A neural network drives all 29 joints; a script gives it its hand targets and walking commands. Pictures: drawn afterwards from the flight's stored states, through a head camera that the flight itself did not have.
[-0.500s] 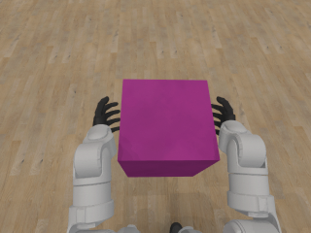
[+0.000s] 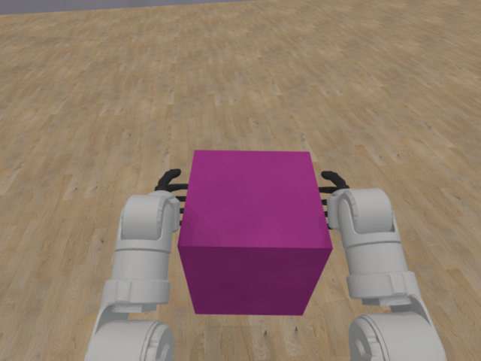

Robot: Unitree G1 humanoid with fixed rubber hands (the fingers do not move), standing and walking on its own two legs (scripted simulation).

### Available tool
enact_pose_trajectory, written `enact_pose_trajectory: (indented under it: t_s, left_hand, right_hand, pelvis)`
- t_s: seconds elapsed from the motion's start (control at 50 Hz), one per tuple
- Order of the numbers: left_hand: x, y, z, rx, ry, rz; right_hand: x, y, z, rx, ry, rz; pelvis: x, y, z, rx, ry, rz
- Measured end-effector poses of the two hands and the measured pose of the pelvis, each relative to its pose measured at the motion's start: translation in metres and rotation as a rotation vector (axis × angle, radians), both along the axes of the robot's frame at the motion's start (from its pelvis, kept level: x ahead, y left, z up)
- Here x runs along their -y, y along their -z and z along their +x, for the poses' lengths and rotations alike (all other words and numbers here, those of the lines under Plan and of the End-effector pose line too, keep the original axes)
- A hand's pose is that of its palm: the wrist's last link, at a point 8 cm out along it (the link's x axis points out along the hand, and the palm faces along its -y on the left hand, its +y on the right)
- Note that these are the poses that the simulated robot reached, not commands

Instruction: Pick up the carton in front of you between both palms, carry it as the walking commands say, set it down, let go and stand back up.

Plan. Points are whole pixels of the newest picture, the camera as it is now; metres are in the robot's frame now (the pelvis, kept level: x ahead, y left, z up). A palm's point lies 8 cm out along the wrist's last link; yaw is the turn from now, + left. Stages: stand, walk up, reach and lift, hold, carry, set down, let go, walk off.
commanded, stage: carry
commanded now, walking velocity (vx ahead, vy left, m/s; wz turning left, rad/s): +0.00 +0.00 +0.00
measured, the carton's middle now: (250, 235) +0.37 -0.01 +0.02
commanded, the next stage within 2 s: none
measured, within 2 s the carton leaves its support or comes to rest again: neither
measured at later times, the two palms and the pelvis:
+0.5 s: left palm (172, 222) +0.33 +0.12 +0.12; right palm (349, 222) +0.33 -0.17 +0.10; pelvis -0.04 -0.02 +0.00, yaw +1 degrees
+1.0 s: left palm (158, 252) +0.25 +0.11 +0.16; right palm (376, 255) +0.24 -0.17 +0.14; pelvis -0.09 -0.02 +0.00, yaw +0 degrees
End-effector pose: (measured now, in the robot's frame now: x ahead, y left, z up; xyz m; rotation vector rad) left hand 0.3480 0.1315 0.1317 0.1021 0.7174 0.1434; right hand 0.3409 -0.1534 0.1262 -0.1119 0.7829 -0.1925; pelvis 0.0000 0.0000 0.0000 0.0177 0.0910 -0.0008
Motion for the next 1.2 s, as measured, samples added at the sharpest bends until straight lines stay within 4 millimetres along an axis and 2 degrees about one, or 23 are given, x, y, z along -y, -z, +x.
enact_pose_trajectory:
  t_s: [0.08,0.14,0.24,0.38,0.5,0.64,0.84,0.96,1.12,1.2]
  left_hand:
    - [0.000,0.002,0.002,-0.014,-0.029,0.006]
    - [0.001,0.005,0.000,-0.037,-0.055,0.005]
    - [0.001,0.007,-0.004,-0.057,-0.080,0.006]
    - [0.004,-0.002,-0.004,-0.014,-0.098,0.017]
    - [0.015,0.011,-0.022,-0.061,-0.102,0.015]
    - [0.019,-0.001,-0.036,0.012,-0.086,-0.028]
    - [0.014,-0.015,-0.084,-0.010,-0.084,0.020]
    - [0.016,-0.027,-0.099,-0.006,-0.073,0.043]
    - [0.018,-0.012,-0.112,-0.069,-0.054,0.033]
    - [0.017,-0.008,-0.113,-0.066,-0.049,0.026]
  right_hand:
    - [-0.001,-0.004,0.010,0.003,0.004,0.001]
    - [0.000,0.001,0.013,-0.019,-0.003,0.020]
    - [0.000,0.007,0.012,-0.034,-0.005,0.040]
    - [0.002,0.007,0.010,0.013,0.005,0.075]
    - [0.014,0.023,-0.012,-0.030,0.024,0.086]
    - [0.017,-0.002,-0.030,0.044,0.037,0.047]
    - [0.013,-0.005,-0.077,0.021,0.012,0.054]
    - [0.014,-0.014,-0.093,0.025,0.001,0.051]
    - [0.017,-0.004,-0.110,-0.036,0.012,0.023]
    - [0.016,-0.005,-0.111,-0.033,0.022,0.018]
  pelvis:
    - [0.006,0.000,-0.002,-0.009,0.001,0.001]
    - [0.009,-0.002,-0.005,-0.008,-0.004,0.001]
    - [0.010,-0.003,-0.011,-0.009,-0.014,0.002]
    - [0.016,0.001,-0.025,-0.020,-0.006,0.009]
    - [0.019,0.001,-0.035,0.007,-0.013,0.006]
    - [0.022,0.003,-0.057,0.032,-0.006,0.008]
    - [0.020,0.003,-0.077,0.090,-0.006,-0.002]
    - [0.019,0.001,-0.090,0.095,-0.007,-0.005]
    - [0.018,0.001,-0.106,0.090,-0.004,-0.005]
    - [0.018,0.001,-0.113,0.085,-0.003,-0.004]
